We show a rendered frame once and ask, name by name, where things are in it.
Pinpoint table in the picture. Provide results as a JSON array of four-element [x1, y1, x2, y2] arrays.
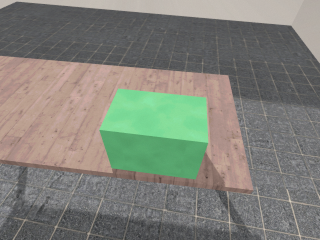
[[0, 56, 254, 194]]

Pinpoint carton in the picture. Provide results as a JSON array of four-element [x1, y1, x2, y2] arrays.
[[99, 88, 209, 180]]

